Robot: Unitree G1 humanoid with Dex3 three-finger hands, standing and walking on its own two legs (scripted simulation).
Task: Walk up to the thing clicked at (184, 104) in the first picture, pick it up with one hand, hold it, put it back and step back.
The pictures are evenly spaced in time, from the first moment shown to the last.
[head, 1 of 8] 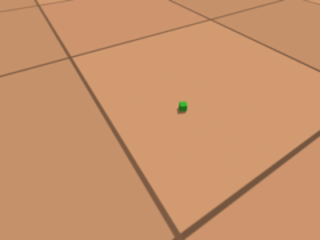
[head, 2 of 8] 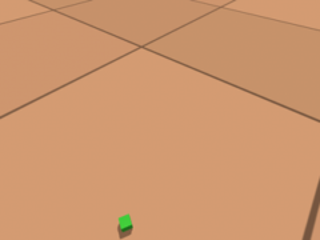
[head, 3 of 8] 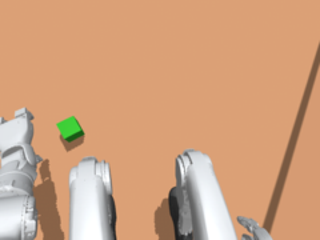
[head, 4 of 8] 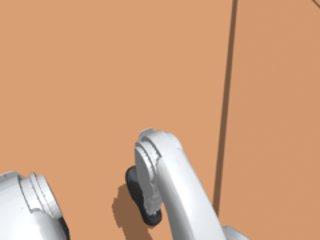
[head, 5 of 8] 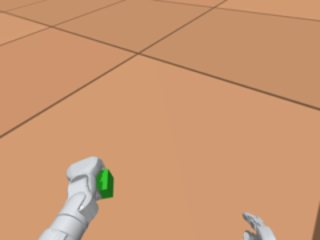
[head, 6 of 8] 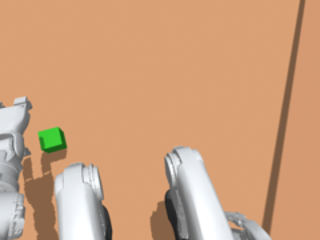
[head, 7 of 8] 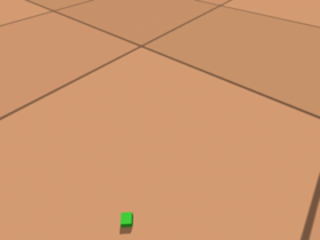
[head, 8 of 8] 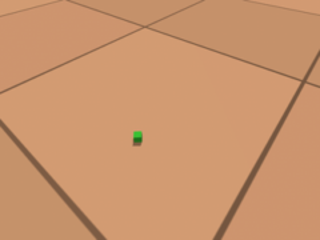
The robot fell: no
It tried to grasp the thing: yes
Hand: left
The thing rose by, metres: 0.68
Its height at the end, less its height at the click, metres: +0.00
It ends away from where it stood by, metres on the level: 0.00
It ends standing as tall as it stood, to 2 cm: yes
